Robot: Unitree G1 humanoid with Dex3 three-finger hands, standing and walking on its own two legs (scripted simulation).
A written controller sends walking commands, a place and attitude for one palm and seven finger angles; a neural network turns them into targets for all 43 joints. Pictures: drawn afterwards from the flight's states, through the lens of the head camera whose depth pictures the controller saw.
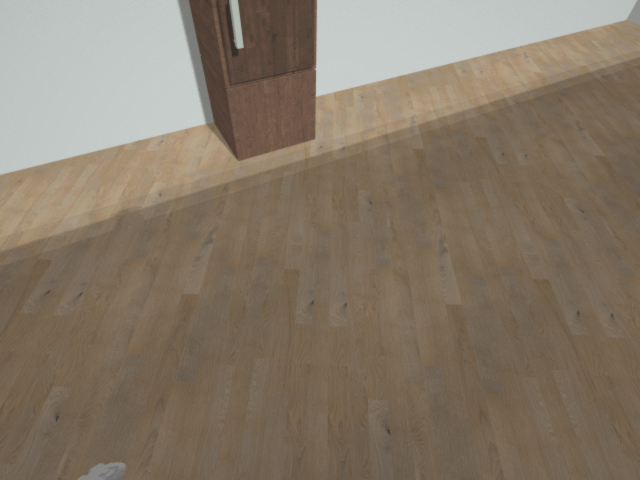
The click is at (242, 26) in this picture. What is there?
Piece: cupboard door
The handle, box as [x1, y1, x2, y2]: [229, 0, 243, 48]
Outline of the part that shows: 229,0 235,46 237,48 243,47 237,0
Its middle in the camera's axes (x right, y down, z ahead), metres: -0.34 -0.84 +1.50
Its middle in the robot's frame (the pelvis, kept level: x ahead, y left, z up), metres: +1.67 +0.41 -0.09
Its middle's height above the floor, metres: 0.68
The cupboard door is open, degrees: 0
